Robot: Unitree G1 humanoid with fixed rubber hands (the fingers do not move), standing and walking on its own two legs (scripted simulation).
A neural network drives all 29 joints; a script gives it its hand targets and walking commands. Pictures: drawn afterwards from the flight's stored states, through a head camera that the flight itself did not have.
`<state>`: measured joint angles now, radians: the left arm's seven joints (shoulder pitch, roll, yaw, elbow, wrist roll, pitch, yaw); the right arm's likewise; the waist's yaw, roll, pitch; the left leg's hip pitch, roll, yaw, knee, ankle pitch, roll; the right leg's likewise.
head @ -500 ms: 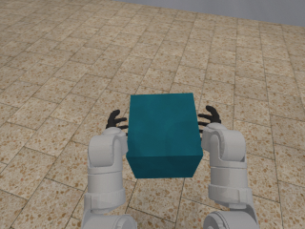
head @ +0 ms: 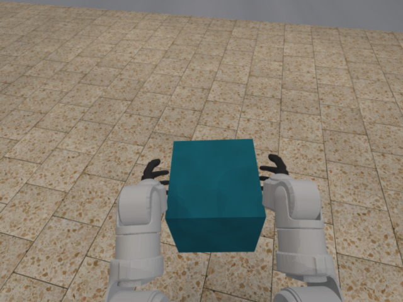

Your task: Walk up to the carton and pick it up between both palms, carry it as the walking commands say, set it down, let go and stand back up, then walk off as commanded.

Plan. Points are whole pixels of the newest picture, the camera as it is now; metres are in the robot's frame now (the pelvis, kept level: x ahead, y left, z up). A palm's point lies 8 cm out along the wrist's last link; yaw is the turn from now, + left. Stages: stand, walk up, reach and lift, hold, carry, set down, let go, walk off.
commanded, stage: carry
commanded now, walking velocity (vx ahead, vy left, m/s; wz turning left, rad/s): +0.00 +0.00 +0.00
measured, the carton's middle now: (214, 197) +0.33 +0.01 +0.00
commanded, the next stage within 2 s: none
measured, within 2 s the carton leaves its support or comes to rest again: neither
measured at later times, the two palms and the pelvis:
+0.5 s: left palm (165, 256) +0.17 +0.09 +0.09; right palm (328, 249) +0.19 -0.16 +0.10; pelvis -0.12 -0.05 +0.00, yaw +2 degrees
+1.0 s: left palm out of the picture +0.07 +0.01 +0.05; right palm out of the picture +0.06 -0.24 +0.06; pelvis -0.23 -0.10 +0.00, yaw +1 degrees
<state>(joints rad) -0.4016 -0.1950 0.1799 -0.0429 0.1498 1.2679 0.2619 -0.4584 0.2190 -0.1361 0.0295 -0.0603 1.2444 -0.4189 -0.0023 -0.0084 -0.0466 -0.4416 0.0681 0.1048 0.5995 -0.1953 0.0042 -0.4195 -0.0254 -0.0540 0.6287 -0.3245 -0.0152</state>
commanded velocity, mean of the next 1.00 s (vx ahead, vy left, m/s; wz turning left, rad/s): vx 0.00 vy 0.00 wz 0.00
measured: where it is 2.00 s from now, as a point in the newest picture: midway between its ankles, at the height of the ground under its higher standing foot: outside the picture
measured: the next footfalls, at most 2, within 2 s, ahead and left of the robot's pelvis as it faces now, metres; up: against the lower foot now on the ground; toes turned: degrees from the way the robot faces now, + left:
left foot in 0.24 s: -0.03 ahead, +0.09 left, +0.00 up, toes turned +5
left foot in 0.90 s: -0.13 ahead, -0.03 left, +0.00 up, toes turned +8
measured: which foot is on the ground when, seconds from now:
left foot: down 0.00-0.02, up 0.04-0.22, down 0.24-0.74, up 0.76-0.88, down 0.90-1.00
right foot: down 0.00-0.88, up 0.90-1.00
